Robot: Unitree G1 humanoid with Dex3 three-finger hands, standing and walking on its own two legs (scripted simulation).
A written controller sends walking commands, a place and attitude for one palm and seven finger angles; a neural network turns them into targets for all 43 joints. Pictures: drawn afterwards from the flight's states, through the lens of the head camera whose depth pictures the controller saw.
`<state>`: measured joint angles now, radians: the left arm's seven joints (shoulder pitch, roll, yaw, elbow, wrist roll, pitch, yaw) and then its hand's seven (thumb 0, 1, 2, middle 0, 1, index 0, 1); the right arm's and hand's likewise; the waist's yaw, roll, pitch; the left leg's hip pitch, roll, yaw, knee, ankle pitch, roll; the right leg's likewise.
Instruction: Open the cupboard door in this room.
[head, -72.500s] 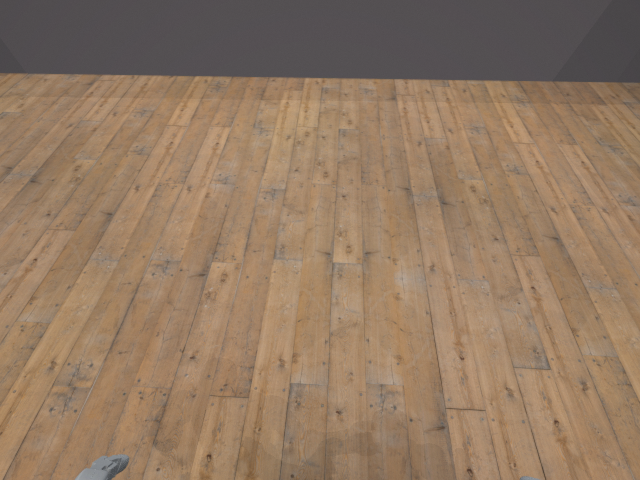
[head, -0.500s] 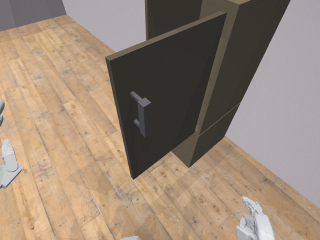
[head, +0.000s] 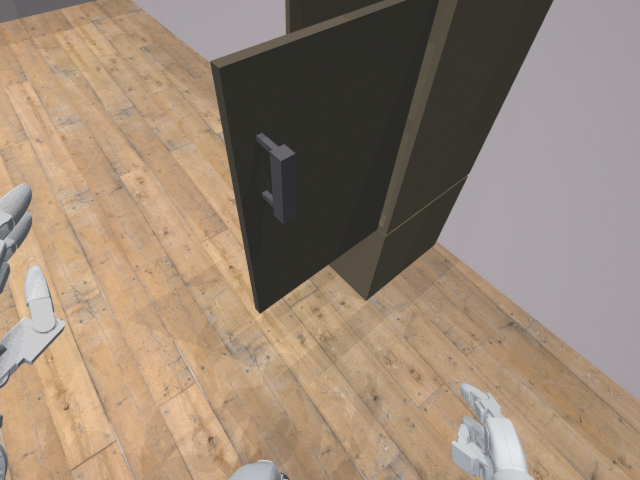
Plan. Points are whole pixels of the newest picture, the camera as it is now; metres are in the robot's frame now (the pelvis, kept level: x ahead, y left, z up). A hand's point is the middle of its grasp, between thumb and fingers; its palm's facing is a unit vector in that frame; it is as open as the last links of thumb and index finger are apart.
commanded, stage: stop stepping back and stand still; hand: left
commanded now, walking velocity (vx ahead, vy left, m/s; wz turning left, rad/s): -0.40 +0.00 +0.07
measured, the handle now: (274, 178) +0.49 +0.12 +0.07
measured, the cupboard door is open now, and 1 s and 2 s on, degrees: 90 90 90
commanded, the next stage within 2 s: let the arm hang, fingers relaxed in 0.88 s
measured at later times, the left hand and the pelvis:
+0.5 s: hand out of the picture +0.08 +0.25 +0.16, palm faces +0.46 -0.77 -0.43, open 7.4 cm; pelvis -0.11 -0.02 +0.01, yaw +0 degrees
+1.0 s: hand out of the picture +0.07 +0.26 +0.15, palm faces +0.41 -0.76 -0.50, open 7.4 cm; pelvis -0.14 +0.00 +0.00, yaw +2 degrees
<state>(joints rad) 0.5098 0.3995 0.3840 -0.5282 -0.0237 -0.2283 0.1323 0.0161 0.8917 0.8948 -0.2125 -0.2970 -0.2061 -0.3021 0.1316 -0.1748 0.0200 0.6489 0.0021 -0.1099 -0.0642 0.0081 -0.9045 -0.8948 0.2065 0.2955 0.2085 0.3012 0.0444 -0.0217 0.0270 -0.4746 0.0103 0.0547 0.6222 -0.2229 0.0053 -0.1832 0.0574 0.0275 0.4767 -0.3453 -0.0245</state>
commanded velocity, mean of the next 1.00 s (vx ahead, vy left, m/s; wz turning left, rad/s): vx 0.11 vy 0.01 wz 0.01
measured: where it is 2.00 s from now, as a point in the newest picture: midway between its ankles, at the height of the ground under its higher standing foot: outside the picture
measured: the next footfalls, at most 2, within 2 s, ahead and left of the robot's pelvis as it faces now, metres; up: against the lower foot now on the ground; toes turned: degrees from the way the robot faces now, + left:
left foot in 0.04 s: +0.06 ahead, +0.09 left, +0.00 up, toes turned +2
right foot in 0.34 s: -0.07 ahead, -0.09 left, +0.00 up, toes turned +5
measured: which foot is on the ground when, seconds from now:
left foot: up 0.00-0.02, down 0.04-0.36, up 0.38-0.64, down 0.66-1.00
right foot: down 0.00-0.08, up 0.10-0.32, down 0.34-1.00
